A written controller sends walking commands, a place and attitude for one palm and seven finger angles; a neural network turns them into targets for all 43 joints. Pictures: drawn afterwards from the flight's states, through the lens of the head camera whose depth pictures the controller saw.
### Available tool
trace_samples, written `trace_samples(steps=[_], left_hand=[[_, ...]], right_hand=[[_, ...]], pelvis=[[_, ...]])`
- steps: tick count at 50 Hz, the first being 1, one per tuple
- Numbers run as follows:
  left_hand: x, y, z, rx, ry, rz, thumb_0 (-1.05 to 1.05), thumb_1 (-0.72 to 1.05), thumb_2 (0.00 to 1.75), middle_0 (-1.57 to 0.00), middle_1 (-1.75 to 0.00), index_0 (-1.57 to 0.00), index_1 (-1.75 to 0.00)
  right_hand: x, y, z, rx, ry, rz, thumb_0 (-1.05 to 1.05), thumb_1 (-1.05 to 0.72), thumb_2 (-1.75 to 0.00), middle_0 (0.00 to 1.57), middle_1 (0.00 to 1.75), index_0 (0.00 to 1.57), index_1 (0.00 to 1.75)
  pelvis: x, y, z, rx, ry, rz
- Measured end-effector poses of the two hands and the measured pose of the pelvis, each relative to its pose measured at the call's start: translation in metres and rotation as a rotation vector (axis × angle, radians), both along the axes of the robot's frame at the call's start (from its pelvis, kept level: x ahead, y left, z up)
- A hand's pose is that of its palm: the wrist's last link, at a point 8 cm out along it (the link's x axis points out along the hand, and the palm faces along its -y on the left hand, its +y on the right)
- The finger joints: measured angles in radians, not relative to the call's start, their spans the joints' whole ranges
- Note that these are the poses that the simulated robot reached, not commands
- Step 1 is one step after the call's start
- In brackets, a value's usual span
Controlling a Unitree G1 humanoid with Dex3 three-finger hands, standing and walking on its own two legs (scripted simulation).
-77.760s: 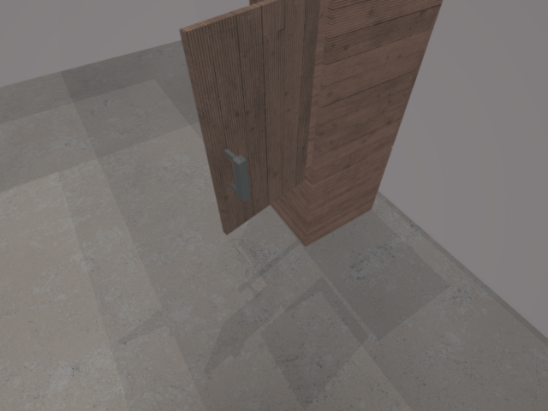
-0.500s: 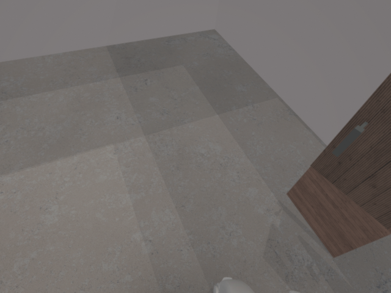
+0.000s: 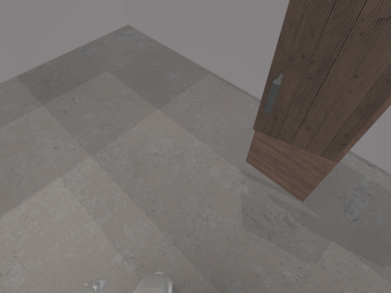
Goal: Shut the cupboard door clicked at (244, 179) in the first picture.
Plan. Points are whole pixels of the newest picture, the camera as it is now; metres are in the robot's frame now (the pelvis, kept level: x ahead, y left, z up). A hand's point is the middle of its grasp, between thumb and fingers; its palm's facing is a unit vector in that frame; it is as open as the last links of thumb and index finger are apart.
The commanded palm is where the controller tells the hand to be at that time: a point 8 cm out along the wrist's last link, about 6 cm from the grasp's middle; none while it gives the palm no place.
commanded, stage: turn to face it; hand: left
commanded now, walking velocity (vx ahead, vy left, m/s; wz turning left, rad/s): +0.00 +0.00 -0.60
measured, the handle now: (274, 93) +0.74 -0.24 -0.10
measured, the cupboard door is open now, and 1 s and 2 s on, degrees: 14 14 14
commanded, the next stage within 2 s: take the last steps up to it in 0.80 s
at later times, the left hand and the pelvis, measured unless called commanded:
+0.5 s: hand (119, 281) +0.16 +0.19 -0.16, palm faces -0.27 -0.92 -0.27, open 7.4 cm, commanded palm none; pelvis +0.00 +0.01 -0.01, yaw -17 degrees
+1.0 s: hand (125, 274) +0.18 +0.19 -0.17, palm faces -0.41 -0.90 -0.17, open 7.4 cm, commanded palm none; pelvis +0.03 +0.04 +0.01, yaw -27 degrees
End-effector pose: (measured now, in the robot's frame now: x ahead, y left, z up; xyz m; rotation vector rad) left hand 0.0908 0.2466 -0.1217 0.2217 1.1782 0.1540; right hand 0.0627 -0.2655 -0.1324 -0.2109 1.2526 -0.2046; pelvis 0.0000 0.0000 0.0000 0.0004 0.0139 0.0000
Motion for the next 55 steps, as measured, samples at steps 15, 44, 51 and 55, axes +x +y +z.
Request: trace_samples(steps=[15,44,51,55], left_hand=[[0.036,0.032,-0.012,-0.051,0.043,-0.126,0.01,0.91,0.9,-0.2,-0.3,-0.2,-0.3],[0.086,-0.018,-0.032,-0.066,0.083,-0.362,0.0,0.91,0.9,-0.2,-0.3,-0.2,-0.3],[0.102,-0.012,-0.021,-0.061,0.118,-0.415,0.01,0.91,0.9,-0.2,-0.3,-0.2,-0.3],[0.113,-0.019,-0.013,-0.052,0.128,-0.461,0.01,0.91,0.9,-0.2,-0.3,-0.2,-0.3]], right_hand=[[-0.038,0.045,0.021,-0.036,-0.032,-0.111,0.0,-0.91,-0.9,0.21,0.3,0.2,0.3],[-0.08,0.044,0.009,-0.037,-0.038,-0.399,0.0,-0.91,-0.9,0.2,0.3,0.2,0.3],[-0.097,0.076,0.02,-0.017,0.003,-0.439,0.0,-0.91,-0.9,0.21,0.3,0.2,0.3],[-0.118,0.086,0.019,0.013,0.035,-0.5,0.0,-0.91,-0.9,0.21,0.3,0.2,0.3]], pelvis=[[0.003,0.034,0.005,-0.038,0.008,-0.177],[0.027,0.035,-0.007,-0.022,0.011,-0.428],[0.033,0.041,0.007,-0.038,0.015,-0.477],[0.038,0.036,0.012,-0.038,0.021,-0.508]])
